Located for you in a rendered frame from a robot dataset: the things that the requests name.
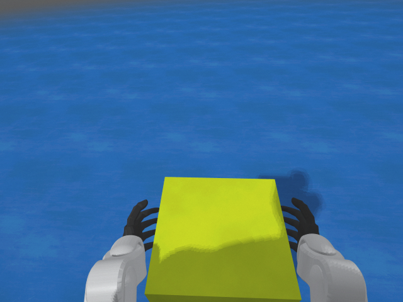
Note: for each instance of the robot right forearm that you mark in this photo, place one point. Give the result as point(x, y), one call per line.
point(331, 278)

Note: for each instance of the carton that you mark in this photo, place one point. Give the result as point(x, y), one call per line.
point(221, 240)

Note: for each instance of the robot left forearm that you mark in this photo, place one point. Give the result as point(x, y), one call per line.
point(116, 277)

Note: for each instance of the robot right hand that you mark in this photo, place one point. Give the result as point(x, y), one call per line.
point(304, 225)

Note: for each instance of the robot left hand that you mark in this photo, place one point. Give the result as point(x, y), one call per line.
point(134, 225)

